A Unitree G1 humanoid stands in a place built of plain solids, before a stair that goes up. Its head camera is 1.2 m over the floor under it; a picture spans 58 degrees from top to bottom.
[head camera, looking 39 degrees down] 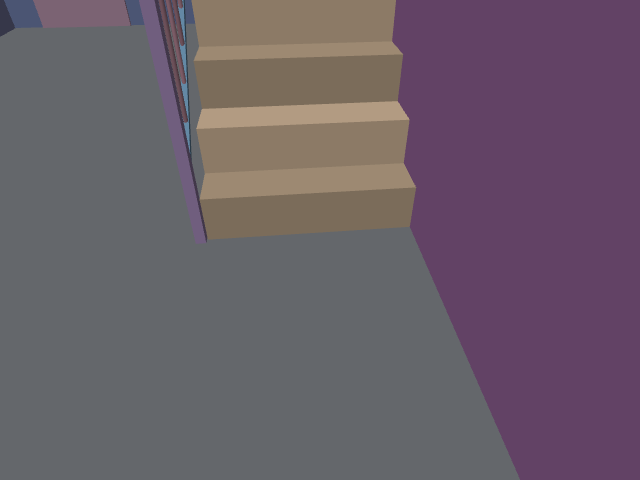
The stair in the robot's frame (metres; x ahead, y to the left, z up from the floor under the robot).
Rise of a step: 0.21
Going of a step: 0.21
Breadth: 0.91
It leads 6 degrees to the left of straight ahead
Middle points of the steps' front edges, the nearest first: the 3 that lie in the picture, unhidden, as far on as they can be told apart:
1.53 0.04 0.21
1.74 0.06 0.42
1.95 0.09 0.64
